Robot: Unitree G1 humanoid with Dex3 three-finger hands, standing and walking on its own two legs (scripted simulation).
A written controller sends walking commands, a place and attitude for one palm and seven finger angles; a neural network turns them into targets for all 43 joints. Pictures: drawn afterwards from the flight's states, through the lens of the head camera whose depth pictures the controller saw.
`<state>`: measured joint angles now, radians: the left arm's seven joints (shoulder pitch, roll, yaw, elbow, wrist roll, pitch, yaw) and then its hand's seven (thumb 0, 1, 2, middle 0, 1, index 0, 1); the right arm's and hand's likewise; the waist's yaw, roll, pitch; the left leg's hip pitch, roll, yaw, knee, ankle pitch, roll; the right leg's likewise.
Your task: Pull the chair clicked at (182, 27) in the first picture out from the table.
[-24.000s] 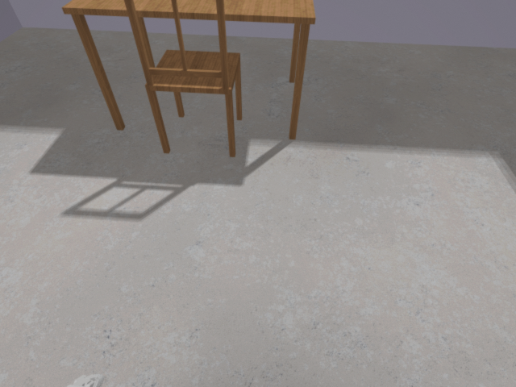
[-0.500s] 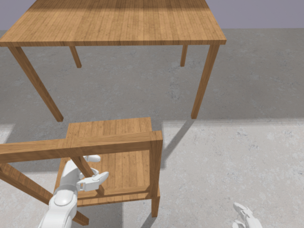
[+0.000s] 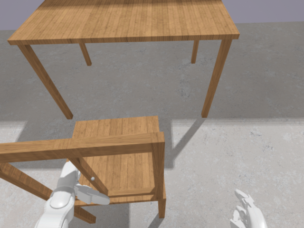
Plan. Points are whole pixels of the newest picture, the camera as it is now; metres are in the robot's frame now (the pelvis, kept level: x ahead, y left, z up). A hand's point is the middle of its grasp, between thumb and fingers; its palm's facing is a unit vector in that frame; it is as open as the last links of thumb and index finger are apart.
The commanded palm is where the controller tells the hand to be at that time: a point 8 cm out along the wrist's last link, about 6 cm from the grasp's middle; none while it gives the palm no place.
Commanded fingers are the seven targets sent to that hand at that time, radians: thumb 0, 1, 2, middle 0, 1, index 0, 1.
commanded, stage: draw the fingers out of the gap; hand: left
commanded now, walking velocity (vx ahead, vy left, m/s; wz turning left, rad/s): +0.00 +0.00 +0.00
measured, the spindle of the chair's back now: (92, 178) +0.27 +0.19 -0.05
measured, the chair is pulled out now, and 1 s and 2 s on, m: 0.54 0.54 0.53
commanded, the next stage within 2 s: draw the hand back to the body in 0.86 s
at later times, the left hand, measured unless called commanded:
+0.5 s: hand (85, 205) +0.19 +0.18 -0.03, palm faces +0.09 -0.96 -0.26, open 17.5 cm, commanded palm +0.16 +0.23 +0.00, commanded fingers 0.00 -0.55 0.20 0.00 0.00 0.00 0.00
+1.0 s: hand out of the picture +0.13 +0.19 -0.03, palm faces +0.09 -0.96 -0.25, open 17.5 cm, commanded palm +0.10 +0.24 +0.01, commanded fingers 0.00 -0.55 0.20 0.00 0.00 0.00 0.00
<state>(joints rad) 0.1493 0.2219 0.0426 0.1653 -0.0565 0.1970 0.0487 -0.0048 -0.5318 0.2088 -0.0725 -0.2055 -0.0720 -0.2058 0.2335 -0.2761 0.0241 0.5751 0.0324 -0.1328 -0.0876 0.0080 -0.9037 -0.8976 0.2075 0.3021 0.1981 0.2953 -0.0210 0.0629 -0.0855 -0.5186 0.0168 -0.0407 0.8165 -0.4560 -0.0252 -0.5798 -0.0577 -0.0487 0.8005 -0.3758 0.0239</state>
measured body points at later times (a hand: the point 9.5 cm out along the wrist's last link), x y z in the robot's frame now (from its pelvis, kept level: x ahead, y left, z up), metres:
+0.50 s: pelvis +0.00 +0.00 -0.01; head +0.03 -0.01 +0.44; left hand +0.18 +0.23 -0.01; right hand +0.17 -0.25 -0.09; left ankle -0.03 +0.14 -0.70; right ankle +0.01 -0.13 -0.70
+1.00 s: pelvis -0.01 +0.01 -0.02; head +0.02 +0.00 +0.43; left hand +0.12 +0.24 -0.01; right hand +0.18 -0.23 -0.09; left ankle -0.03 +0.14 -0.70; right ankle +0.01 -0.13 -0.70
